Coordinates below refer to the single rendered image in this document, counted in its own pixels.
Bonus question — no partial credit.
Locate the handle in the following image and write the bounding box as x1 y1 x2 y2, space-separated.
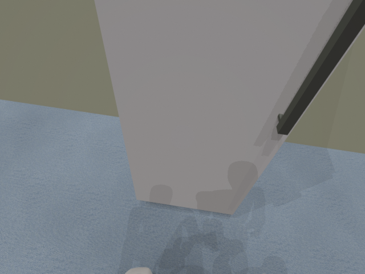
277 0 365 135

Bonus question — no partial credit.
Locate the fridge door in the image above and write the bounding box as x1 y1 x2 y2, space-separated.
94 0 365 215

